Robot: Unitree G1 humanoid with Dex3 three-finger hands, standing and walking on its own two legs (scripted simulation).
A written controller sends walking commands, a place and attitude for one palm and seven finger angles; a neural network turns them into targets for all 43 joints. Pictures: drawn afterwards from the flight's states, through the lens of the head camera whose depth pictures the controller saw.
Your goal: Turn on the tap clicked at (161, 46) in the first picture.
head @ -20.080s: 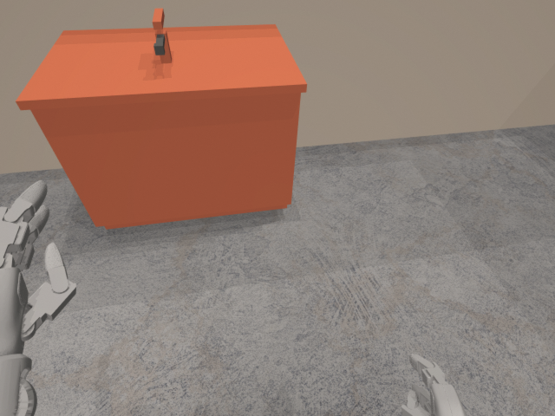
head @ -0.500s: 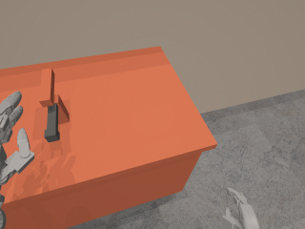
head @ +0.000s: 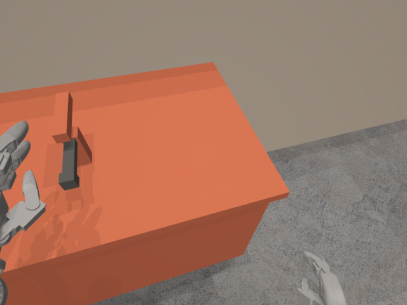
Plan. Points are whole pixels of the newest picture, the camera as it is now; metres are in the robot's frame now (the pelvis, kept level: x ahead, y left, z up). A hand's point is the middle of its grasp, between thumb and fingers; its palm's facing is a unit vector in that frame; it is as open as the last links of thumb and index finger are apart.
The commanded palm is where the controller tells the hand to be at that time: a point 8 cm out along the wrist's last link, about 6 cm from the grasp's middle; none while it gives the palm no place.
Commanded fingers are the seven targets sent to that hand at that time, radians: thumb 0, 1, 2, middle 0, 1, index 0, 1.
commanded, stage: shuffle to correct the standing spot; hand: left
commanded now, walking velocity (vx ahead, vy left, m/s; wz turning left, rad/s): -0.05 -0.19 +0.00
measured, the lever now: (69, 180) +0.33 +0.29 +0.04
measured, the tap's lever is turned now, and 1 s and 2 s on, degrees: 0 0 0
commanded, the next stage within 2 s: come to a stop and stand still in 0.22 s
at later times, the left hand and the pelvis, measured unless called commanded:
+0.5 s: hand (6, 181) +0.24 +0.28 +0.19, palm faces +0.42 -0.79 -0.45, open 7.4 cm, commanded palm +0.15 +0.28 +0.18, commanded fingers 0.00 0.90 0.90 -0.20 -0.30 -0.20 -0.30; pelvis -0.02 +0.00 +0.00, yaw -2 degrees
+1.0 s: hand out of the picture +0.23 +0.32 +0.16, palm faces +0.35 -0.88 -0.33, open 7.4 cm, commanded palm +0.16 +0.36 +0.18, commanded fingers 0.00 0.90 0.90 -0.20 -0.30 -0.20 -0.30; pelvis -0.01 +0.08 +0.01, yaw -2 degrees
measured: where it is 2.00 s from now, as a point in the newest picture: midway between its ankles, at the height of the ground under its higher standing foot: outside the picture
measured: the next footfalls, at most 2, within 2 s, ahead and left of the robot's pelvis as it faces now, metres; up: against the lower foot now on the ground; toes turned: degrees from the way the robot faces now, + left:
none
